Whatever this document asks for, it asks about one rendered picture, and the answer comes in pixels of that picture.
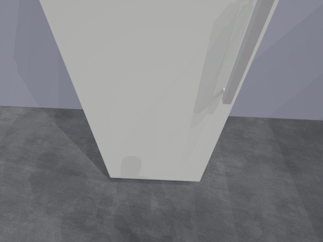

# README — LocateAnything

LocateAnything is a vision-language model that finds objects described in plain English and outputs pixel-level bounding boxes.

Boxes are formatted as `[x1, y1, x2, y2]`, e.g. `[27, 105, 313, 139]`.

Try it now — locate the handle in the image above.
[222, 0, 275, 104]

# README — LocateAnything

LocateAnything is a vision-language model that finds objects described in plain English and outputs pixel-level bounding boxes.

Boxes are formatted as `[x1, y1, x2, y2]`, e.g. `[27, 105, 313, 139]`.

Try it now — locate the fridge door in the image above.
[39, 0, 279, 182]

